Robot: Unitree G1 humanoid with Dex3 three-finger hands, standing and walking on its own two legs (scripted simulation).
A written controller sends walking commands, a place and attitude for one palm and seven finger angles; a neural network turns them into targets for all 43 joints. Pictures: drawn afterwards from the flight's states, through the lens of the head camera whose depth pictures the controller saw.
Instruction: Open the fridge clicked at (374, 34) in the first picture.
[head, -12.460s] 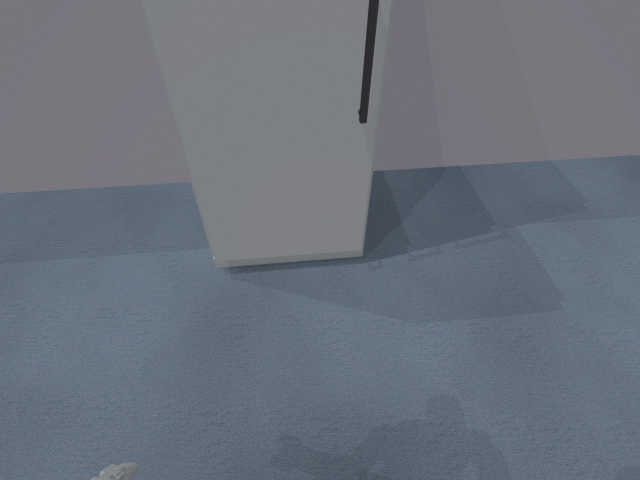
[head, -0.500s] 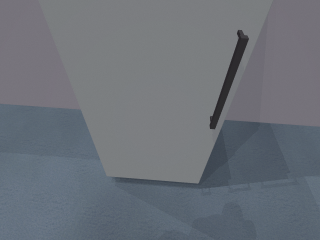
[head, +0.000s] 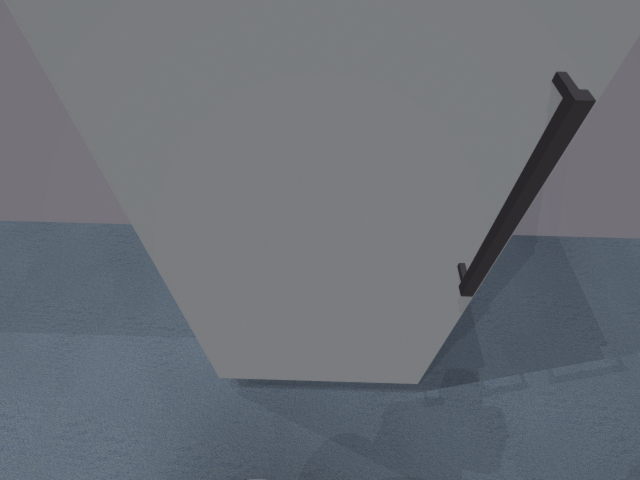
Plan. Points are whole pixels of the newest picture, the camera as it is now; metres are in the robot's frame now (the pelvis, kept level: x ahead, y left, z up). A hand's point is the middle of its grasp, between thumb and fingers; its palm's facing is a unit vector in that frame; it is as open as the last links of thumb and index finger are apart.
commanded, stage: come to a stop and stand still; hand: right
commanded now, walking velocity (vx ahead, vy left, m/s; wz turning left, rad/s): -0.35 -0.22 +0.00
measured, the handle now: (503, 209) +0.44 -0.19 +0.11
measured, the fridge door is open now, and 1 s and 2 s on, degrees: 0 0 0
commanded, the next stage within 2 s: none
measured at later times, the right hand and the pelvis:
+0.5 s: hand out of the picture +0.04 -0.28 -0.18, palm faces +0.05 +0.97 -0.22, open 7.4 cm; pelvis +0.01 -0.07 +0.01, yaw +1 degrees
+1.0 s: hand out of the picture -0.02 -0.19 -0.14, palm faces +0.00 +0.97 -0.23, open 7.3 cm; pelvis -0.05 -0.01 +0.02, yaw +2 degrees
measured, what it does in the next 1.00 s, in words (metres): steps on the spot: right foot, then left foot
